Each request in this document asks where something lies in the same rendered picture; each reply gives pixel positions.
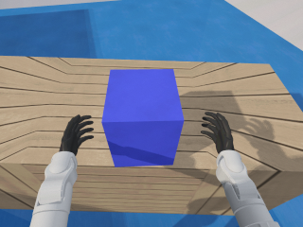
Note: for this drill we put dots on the robot right forearm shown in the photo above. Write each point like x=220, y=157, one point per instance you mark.
x=245, y=201

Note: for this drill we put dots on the pedestal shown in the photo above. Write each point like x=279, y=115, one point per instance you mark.
x=40, y=95

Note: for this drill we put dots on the robot right hand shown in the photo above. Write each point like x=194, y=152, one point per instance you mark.
x=222, y=136

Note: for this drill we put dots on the robot left hand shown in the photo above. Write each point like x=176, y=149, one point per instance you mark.
x=72, y=139

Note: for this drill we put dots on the robot left forearm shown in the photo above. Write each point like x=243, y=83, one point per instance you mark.
x=53, y=203

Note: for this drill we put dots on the carton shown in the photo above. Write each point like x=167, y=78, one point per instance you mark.
x=142, y=117

